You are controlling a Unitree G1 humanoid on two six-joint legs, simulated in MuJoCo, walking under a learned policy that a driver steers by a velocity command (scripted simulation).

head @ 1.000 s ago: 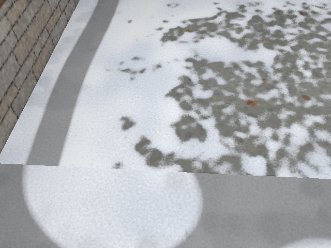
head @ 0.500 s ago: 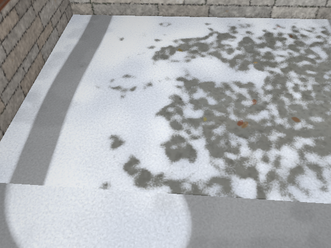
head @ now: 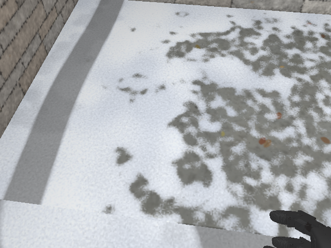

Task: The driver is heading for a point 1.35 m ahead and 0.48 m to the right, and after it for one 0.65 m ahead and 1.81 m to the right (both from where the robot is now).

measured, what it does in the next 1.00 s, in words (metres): climbs, turning right: right foot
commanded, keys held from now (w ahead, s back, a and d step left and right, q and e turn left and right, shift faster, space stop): w+e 0.98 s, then w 0.02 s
